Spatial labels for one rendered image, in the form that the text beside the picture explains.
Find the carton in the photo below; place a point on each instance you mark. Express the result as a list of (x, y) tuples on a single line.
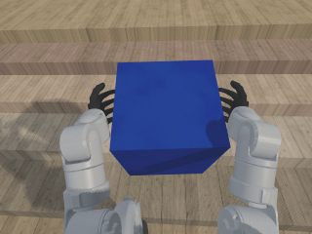
[(167, 117)]

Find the robot right forearm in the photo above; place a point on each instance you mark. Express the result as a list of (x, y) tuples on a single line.
[(256, 158)]

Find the left robot thigh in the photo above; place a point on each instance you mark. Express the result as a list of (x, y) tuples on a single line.
[(130, 215)]

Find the robot left shin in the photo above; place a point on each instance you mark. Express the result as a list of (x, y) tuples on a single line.
[(138, 229)]

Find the right robot hand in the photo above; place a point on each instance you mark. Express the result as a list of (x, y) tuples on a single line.
[(239, 98)]

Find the left robot hand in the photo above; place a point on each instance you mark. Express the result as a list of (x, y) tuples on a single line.
[(96, 100)]

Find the robot left forearm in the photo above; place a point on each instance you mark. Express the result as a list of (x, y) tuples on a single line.
[(82, 160)]

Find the left robot upper arm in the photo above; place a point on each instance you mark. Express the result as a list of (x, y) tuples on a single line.
[(102, 221)]

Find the right robot upper arm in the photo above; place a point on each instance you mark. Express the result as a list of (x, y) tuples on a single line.
[(234, 219)]

